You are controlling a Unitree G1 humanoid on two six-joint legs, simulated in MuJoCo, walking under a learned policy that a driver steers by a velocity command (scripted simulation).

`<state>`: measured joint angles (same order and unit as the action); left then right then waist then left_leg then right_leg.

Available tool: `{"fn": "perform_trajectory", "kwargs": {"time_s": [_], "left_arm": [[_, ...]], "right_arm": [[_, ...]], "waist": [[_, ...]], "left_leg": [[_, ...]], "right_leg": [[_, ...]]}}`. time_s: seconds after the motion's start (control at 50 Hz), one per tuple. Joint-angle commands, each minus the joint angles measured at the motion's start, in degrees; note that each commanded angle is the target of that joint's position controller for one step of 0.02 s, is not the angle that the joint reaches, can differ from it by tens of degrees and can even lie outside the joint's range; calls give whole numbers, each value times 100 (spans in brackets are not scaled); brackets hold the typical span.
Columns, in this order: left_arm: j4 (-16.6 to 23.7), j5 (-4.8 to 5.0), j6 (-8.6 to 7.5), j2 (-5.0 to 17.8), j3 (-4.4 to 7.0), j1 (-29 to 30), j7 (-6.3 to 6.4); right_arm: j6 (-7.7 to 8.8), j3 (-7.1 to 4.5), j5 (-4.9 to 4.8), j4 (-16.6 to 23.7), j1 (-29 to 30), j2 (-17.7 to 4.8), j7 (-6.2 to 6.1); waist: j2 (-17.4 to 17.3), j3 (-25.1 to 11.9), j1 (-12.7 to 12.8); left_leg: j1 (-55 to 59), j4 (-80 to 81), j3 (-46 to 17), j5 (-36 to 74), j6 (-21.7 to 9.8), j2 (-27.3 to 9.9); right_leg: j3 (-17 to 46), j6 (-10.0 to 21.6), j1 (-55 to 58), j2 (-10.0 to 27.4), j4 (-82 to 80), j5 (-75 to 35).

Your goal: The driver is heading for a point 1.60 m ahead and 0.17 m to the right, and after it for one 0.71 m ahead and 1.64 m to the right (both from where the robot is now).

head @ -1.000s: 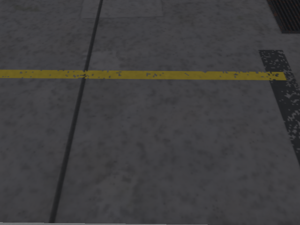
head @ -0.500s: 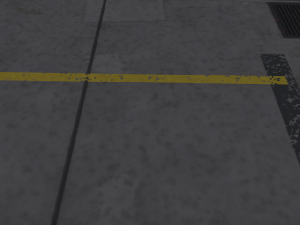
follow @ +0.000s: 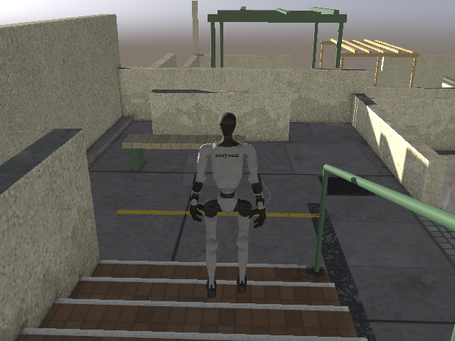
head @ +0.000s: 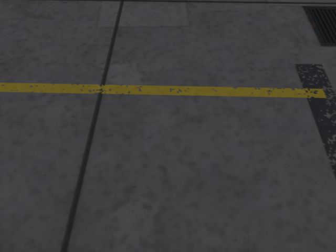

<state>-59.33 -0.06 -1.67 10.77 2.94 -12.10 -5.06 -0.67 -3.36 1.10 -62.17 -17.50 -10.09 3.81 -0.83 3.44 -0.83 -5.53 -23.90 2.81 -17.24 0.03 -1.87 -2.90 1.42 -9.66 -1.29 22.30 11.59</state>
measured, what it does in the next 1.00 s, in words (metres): walks ahead: right foot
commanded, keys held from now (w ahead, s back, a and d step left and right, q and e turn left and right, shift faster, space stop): no key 0.46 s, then w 0.54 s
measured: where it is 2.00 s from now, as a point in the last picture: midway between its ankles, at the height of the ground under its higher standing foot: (191, 204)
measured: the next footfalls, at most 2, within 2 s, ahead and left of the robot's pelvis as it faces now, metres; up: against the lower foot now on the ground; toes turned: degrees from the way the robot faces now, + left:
right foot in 0.80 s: +0.11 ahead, -0.16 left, +0.00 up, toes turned -3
left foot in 1.18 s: +0.39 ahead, +0.04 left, -0.12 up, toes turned +2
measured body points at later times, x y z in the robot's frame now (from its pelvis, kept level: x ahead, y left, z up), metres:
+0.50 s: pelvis +0.00 +0.01 +0.00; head +0.02 +0.01 +0.45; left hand +0.01 +0.23 -0.16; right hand -0.06 -0.21 -0.16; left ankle -0.05 +0.11 -0.74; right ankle +0.01 -0.10 -0.74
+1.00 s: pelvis +0.15 -0.05 -0.02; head +0.16 -0.07 +0.43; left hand +0.18 +0.16 -0.16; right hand +0.18 -0.28 -0.18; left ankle +0.13 +0.07 -0.71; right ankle +0.07 -0.16 -0.74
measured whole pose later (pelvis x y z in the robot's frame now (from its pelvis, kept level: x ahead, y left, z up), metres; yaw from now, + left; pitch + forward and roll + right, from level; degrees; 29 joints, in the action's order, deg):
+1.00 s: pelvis +0.15 -0.05 -0.02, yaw +2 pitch +0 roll -2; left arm -54.7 -3.8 -7.6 5.7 2.5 -18.9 2.2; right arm 6.7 -3.1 6.5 -55.2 -20.7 -9.4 -1.0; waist -3.8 0.5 1.6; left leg -25.9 -56.7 -1.0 -10.2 -6.8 -2.6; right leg -5.3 2.3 -7.1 -1.2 32.8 25.3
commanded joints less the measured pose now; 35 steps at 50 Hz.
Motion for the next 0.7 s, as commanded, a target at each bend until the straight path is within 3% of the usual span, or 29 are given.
{"fn": "perform_trajectory", "kwargs": {"time_s": [0.02, 0.1, 0.46, 0.48, 0.52, 0.54, 0.56, 0.58, 0.6, 0.62, 0.66, 0.7], "left_arm": [[137, 2, -28, 455, 67, -195, 6], [23, 11, 4, 451, 66, -352, 2], [-273, -6, 88, 176, -5, -686, 25], [-306, -51, 94, 329, 56, -792, 63], [-193, -278, 46, 629, 216, -814, 205], [-151, -358, -12, 549, 235, -807, 299], [-52, -392, -87, 343, 219, -645, 401], [123, -444, -173, -45, 123, -342, 481], [357, -434, -241, -201, 85, 35, 567], [557, -393, -288, -196, 86, 143, 634], [683, -415, -325, 16, 132, 55, 634], [795, -446, -357, -89, 100, 13, 520]], "right_arm": [[19, -52, -22, 67, -421, -415, -8], [-9, -63, -4, -41, -665, -484, -3], [-58, 15, -6, -209, -1045, -226, 38], [-67, -51, 43, -235, -1201, -379, 7], [-33, -199, 284, -126, -1320, -646, -138], [48, -248, 394, -101, -1577, -670, -241], [170, -267, 447, -162, -1947, -633, -376], [309, -210, 435, -76, -1851, -448, -516], [438, -88, 407, 18, -1889, -151, -604], [571, -3, 368, 85, -1890, -14, -678], [686, 45, 260, 168, -1818, -81, -747], [690, 62, 230, 337, -1528, -227, -744]], "waist": [[-44, -56, 28], [8, 5, 0], [7, 127, 32], [-10, 134, 5], [-189, 547, -73], [-227, 744, -183], [-525, 822, -331], [-869, 860, -402], [-715, 732, -538], [-559, 632, -475], [-277, 613, -413], [-413, 782, -278]], "left_leg": [[-604, 434, 15, 1365, -51, 24], [-588, 468, 47, 1367, -54, 48], [-578, 576, 22, 1426, -77, 109], [-565, 616, 19, 635, -192, 116], [-813, 908, -456, -1763, -722, -215], [-755, 1092, -885, -2488, -1039, -565], [-340, 1358, -1524, -2634, -1401, -1097], [-4, 1693, -2126, -2208, -1723, -1719], [327, 1823, -2449, -1716, -1813, -2032], [604, 1706, -2431, -1349, -1764, -2108], [752, 1520, -1743, -1061, -1511, -1676], [-240, 1402, -1116, -1151, -1311, -1248]], "right_leg": [[159, 64, 506, 111, -256, -991], [147, 38, 488, 80, -276, -946], [115, -28, 372, 49, -350, -791], [76, 42, 322, 10, -313, -8], [174, 312, -315, 49, -53, 2113], [354, 484, -738, 154, 219, 2567], [355, 502, -1259, 162, 807, 2167], [190, 390, -1696, 180, 1718, 1226], [591, 400, -2244, 349, 2524, 1347], [770, 414, -2584, 459, 2996, 1431], [574, 400, -2606, 479, 2964, 1353], [143, 344, -1591, 361, 2563, 1403]]}}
